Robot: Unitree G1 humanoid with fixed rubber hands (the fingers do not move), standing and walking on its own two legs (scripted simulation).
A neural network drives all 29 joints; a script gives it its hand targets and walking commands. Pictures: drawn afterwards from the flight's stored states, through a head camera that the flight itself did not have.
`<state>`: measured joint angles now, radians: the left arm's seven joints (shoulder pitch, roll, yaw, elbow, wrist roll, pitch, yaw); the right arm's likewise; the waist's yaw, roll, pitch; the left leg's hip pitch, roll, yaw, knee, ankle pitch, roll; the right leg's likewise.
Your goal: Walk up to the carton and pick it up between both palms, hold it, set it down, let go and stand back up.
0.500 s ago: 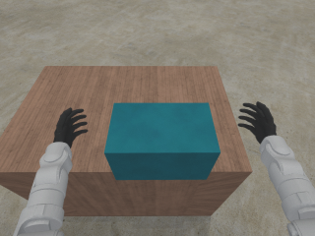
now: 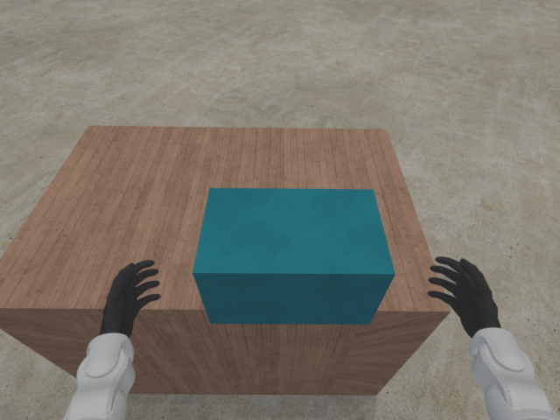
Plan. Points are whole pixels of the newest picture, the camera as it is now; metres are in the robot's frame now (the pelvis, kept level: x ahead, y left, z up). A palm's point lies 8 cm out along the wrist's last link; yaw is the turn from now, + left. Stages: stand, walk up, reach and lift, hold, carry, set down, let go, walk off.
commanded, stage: set down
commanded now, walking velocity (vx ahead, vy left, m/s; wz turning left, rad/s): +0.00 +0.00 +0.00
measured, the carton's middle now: (290, 257) +0.40 +0.01 -0.05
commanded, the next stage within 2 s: let go in 1.52 s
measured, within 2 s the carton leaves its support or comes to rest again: neither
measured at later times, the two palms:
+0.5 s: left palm (118, 370) +0.19 +0.26 -0.03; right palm (471, 369) +0.20 -0.24 -0.03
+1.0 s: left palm (132, 386) +0.18 +0.24 -0.06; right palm (463, 384) +0.18 -0.24 -0.06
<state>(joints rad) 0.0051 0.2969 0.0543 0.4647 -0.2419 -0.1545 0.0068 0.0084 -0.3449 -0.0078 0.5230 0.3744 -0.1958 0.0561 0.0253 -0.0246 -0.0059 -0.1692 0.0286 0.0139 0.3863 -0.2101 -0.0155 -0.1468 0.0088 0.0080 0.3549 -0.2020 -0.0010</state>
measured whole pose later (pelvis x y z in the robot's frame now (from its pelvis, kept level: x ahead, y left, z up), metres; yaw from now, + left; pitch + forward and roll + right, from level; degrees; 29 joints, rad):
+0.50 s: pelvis +0.00 +0.00 +0.00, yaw +0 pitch -2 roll +0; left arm 0.14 0.29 -0.01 0.63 -0.26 -0.38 0.00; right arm 0.16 -0.27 0.03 0.65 0.31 -0.42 0.04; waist 0.02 -0.01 0.01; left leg -0.15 0.02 0.01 0.43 -0.24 -0.02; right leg -0.14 0.01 0.01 0.42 -0.24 0.00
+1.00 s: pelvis +0.02 +0.00 +0.00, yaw +0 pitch -4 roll +0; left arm 0.20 0.25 0.01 0.60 -0.12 -0.15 0.00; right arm 0.18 -0.24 0.01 0.73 0.15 -0.32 0.02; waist 0.02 -0.01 0.04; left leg -0.07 0.02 0.01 0.37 -0.24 -0.02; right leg -0.06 0.01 0.02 0.36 -0.24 0.00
